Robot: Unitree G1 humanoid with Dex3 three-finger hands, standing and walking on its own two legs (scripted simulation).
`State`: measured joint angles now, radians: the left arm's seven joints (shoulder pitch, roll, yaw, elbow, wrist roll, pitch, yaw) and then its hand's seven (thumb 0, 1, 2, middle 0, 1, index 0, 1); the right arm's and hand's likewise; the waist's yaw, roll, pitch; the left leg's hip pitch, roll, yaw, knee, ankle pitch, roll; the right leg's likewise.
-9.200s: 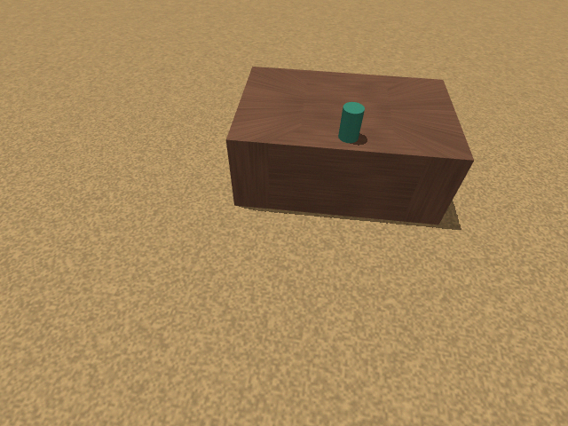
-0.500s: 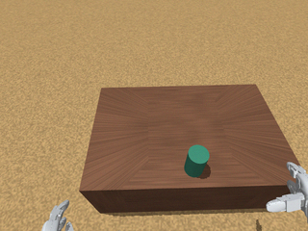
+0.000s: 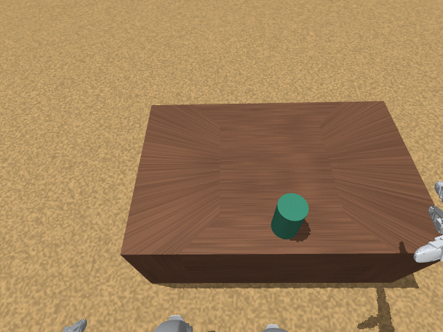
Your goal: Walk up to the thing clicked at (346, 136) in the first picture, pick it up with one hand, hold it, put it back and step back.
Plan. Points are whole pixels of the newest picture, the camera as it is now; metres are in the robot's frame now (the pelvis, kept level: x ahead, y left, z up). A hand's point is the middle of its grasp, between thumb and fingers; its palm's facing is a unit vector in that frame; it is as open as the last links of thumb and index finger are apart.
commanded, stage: go down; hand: right
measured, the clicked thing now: (288, 217) +0.45 -0.17 -0.27
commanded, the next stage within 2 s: approach in 0.82 s
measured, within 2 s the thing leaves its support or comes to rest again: neither
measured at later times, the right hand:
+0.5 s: hand (432, 207) +0.35 -0.37 +0.01, palm faces +0.18 +0.97 -0.13, open 17.5 cm
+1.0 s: hand (437, 199) +0.36 -0.38 +0.01, palm faces +0.18 +0.98 -0.10, open 17.6 cm
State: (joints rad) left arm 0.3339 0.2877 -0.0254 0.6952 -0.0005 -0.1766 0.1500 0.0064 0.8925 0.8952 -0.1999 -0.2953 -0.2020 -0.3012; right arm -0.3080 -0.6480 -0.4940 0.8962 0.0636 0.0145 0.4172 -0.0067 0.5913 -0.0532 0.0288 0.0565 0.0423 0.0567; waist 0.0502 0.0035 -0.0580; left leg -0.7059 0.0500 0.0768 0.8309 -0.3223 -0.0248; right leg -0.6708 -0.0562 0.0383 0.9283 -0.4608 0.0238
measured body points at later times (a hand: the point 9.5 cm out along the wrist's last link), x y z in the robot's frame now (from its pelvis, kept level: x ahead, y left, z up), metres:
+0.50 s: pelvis +0.01 +0.00 +0.00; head +0.10 -0.03 +0.44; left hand +0.08 +0.29 -0.10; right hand +0.33 -0.42 +0.02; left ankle +0.05 +0.14 -0.69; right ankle +0.00 -0.13 -0.69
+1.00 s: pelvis +0.01 -0.01 -0.01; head +0.10 -0.04 +0.43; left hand +0.08 +0.28 -0.10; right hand +0.35 -0.43 +0.02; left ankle +0.05 +0.14 -0.69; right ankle +0.00 -0.13 -0.69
